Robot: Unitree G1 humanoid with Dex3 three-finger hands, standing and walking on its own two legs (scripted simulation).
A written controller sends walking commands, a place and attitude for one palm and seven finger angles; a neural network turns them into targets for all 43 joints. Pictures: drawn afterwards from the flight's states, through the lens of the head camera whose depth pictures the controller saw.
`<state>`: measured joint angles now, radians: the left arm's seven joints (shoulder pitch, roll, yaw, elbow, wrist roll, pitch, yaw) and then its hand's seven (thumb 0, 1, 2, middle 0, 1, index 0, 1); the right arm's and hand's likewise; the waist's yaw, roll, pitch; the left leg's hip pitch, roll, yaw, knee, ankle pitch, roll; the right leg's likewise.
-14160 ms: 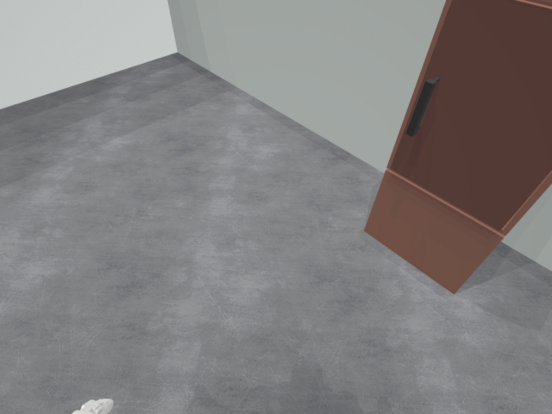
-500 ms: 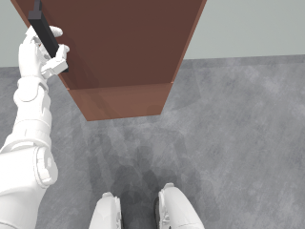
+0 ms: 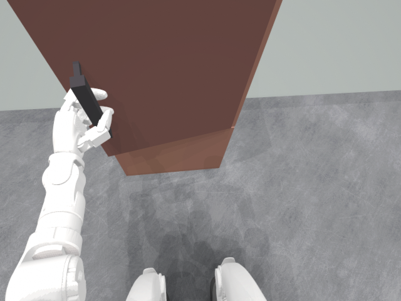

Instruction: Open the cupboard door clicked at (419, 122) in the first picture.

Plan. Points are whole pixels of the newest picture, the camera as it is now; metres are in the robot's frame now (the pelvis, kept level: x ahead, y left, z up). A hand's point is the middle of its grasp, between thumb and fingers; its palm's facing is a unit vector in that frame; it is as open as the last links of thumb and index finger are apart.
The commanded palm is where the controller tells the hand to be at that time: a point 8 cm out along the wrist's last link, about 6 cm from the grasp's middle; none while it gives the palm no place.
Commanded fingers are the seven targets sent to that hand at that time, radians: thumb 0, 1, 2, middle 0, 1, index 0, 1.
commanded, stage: pull the door open along its arc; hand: left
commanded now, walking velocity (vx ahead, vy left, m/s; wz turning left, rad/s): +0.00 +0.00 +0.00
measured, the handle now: (93, 104) +0.50 +0.19 +0.03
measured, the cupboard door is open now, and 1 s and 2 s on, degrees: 10 43 43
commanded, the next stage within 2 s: open thumb and fingers to let go in 0.68 s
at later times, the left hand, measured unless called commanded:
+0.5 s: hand (148, 181) +0.33 +0.08 +0.03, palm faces +0.44 -0.90 -0.01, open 6.4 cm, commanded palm +0.26 +0.12 +0.02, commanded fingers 0.00 0.90 0.90 -0.40 -1.35 -0.40 -1.35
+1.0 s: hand (173, 202) +0.29 +0.04 +0.03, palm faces +0.44 -0.90 -0.04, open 6.9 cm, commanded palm +0.24 +0.08 +0.02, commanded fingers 0.00 0.06 0.54 -0.34 -1.26 -0.34 -1.26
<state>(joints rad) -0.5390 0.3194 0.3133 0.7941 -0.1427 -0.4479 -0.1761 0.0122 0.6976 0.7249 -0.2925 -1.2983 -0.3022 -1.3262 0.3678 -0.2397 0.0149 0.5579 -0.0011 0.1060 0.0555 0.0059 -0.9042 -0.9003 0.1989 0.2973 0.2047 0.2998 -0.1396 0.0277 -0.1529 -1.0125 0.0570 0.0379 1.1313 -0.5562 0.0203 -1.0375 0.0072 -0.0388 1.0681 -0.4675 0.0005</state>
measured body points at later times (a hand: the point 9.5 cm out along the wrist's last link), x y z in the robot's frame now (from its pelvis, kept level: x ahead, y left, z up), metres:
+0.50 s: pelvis +0.00 -0.03 +0.00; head +0.09 -0.03 +0.44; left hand +0.30 +0.12 +0.03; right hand +0.18 -0.23 -0.11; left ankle -0.02 +0.10 -0.65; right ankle +0.01 -0.12 -0.65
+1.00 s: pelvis -0.01 -0.06 +0.00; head +0.07 -0.08 +0.44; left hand +0.26 +0.08 +0.03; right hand +0.18 -0.26 -0.12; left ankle -0.02 +0.10 -0.65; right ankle +0.01 -0.12 -0.65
